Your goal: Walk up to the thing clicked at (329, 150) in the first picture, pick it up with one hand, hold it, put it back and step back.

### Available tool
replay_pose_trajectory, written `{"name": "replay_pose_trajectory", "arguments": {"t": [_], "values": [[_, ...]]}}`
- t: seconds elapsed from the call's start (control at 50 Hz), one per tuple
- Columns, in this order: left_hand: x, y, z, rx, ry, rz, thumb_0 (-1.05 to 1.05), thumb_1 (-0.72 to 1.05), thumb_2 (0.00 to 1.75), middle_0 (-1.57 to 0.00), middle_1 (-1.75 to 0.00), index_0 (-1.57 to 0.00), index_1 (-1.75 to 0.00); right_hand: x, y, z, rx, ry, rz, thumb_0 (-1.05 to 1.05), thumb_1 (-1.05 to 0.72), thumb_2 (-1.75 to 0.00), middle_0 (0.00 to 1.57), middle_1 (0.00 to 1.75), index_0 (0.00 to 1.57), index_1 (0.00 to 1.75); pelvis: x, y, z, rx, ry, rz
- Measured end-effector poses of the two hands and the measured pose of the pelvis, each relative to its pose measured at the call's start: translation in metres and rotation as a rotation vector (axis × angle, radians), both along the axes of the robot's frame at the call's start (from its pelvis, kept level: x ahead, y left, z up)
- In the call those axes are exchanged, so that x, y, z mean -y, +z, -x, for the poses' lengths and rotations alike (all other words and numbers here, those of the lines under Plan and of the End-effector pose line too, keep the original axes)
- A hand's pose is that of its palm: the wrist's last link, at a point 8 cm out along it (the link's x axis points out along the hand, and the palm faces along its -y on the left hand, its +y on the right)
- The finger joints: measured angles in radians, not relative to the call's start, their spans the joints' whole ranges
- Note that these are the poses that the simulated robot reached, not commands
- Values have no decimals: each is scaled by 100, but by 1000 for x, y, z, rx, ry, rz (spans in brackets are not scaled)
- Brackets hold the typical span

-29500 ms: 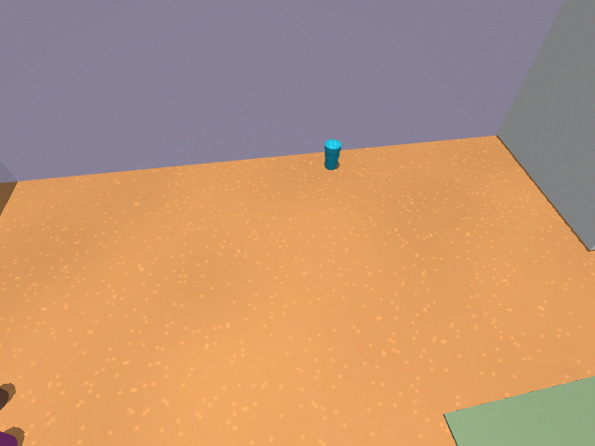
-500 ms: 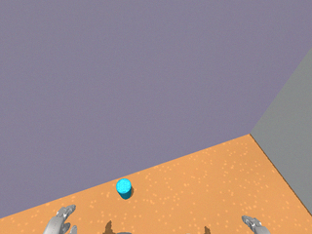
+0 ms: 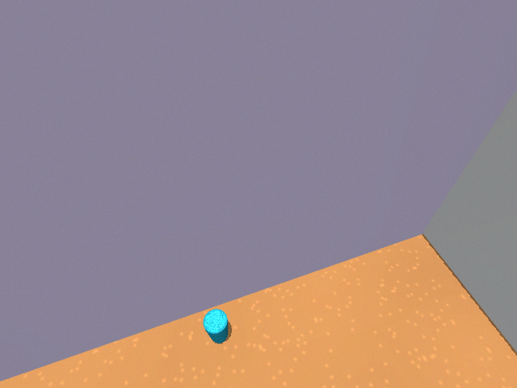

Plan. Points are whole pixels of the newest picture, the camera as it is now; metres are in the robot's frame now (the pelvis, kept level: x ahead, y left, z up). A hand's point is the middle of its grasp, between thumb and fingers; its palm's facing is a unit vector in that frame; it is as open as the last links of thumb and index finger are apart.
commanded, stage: stand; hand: left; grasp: from the side
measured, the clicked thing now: (217, 328) +0.45 +0.18 -0.70
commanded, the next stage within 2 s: step back in 1.42 s
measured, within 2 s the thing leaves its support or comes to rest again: neither
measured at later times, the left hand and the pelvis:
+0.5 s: hand out of the picture +0.06 +0.24 -0.15, palm faces -0.01 -0.94 -0.34, open 7.4 cm; pelvis +0.00 -0.01 +0.01, yaw +0 degrees
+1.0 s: hand out of the picture +0.09 +0.24 -0.15, palm faces -0.02 -0.94 -0.34, open 7.4 cm; pelvis +0.01 -0.01 +0.01, yaw -1 degrees
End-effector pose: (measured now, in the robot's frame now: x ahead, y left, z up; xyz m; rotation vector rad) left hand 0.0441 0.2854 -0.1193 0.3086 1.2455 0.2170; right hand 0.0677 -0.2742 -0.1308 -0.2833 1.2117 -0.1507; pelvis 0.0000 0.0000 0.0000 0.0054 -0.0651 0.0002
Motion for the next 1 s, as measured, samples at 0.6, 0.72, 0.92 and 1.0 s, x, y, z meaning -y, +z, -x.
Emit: {"name": "replay_pose_trajectory", "arguments": {"t": [0.6, 0.72, 0.92, 1.0], "values": [[6, 2, -11, -30, -3, 6, 1, 91, 89, -20, -30, -20, -30, 25, 6, 18, -77, -35, 30, 1, -90, -90, 20, 30, 20, 30, 11, 5, -1, -11, -6, 5], [6, 2, -19, -27, -5, 8, 1, 91, 89, -20, -30, -20, -30, 25, 7, 12, -73, -34, 32, 1, -90, -90, 20, 30, 20, 30, 10, 6, -6, -15, -10, 5], [4, 5, -33, -4, -10, 8, 1, 91, 89, -20, -30, -20, -30, 24, 10, -2, -42, -28, 34, 1, -90, -90, 20, 30, 20, 30, 8, 7, -11, -14, -13, 3], [3, 6, -37, 6, -13, 7, 1, 91, 89, -20, -30, -20, -30, 24, 11, -6, -32, -27, 36, 1, -90, -90, 20, 30, 20, 30, 8, 7, -12, -14, -12, 3]]}}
